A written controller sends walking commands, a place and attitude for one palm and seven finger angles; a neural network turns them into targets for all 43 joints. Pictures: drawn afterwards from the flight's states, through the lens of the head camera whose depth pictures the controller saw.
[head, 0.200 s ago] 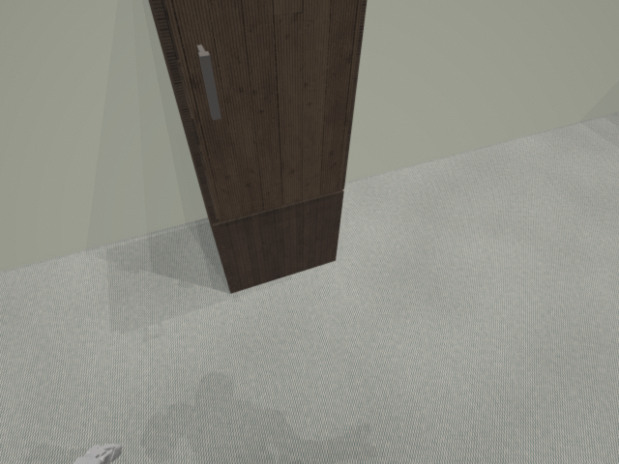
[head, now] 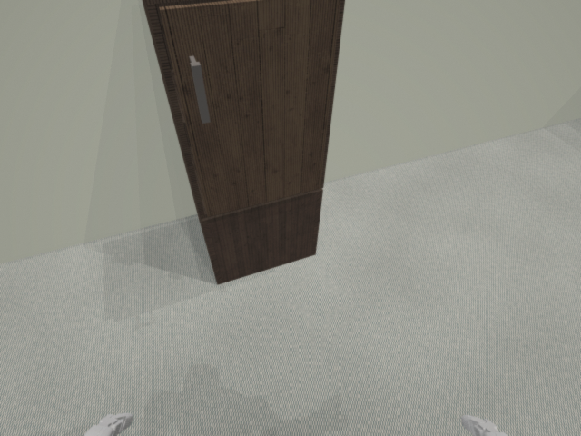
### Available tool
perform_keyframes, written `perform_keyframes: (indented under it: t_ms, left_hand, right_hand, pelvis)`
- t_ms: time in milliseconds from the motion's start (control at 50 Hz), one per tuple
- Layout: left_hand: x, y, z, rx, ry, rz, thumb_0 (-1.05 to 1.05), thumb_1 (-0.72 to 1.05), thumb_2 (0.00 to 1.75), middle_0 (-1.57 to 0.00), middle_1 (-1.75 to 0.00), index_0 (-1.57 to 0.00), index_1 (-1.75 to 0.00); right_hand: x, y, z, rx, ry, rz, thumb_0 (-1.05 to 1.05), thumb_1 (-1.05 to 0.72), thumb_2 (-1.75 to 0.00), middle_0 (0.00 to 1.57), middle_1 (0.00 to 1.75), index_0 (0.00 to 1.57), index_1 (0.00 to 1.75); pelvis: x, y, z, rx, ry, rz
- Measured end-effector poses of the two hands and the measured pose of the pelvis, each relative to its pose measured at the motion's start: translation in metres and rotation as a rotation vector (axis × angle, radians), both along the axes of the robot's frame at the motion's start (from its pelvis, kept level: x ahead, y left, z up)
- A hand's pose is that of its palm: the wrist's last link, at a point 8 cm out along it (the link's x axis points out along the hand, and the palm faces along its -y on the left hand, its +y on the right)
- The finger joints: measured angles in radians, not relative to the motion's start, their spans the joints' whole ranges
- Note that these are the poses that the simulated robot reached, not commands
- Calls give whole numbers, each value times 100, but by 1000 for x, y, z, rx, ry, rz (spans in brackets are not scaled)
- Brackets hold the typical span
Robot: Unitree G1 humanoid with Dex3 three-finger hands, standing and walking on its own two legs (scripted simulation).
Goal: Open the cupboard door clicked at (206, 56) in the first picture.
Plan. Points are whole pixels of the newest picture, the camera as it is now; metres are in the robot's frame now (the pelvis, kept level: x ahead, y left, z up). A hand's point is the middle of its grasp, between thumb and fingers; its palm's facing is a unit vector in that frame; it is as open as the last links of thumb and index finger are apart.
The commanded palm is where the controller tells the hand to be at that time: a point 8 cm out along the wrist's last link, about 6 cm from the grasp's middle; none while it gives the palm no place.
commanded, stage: stand and wait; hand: left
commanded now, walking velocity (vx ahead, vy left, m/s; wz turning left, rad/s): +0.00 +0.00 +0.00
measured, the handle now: (199, 90) +0.78 +0.26 +0.09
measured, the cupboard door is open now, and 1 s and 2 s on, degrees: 0 0 0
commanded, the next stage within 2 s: look at it before walking up in 0.62 s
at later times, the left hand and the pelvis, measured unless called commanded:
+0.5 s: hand out of the picture +0.05 +0.23 -0.15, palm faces -0.02 -0.94 -0.34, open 7.4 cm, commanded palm none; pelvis -0.02 -0.02 +0.01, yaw +0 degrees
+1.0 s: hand out of the picture +0.05 +0.22 -0.15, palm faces -0.03 -0.94 -0.33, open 7.4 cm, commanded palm none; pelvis -0.03 -0.02 +0.01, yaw +0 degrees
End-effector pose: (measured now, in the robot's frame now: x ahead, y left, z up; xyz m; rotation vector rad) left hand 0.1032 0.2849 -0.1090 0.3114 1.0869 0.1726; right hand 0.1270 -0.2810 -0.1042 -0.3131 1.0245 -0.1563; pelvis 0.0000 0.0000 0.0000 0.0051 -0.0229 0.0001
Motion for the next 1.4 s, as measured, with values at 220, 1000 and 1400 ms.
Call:
perform_keyframes:
  t_ms: [220,1000,1400]
  left_hand:
    - [-32,-11,-5,-10,67,25,1,90,90,-21,-30,-20,-30]
    - [-55,-21,-1,1,106,25,1,90,90,-20,-30,-20,-30]
    - [-53,-20,-1,7,114,40,1,90,90,-20,-30,-20,-30]
  right_hand:
    - [-30,-15,-4,-5,74,-28,0,-90,-90,20,30,21,30]
    - [-87,-34,-12,1,183,-67,0,-91,-90,20,30,20,30]
    - [-68,-37,-9,-7,170,-52,0,-91,-90,20,30,20,30]
  pelvis:
    - [-7,-11,3,0,-8,1]
    - [-27,-24,7,0,-7,-2]
    - [-19,-27,8,-1,-6,6]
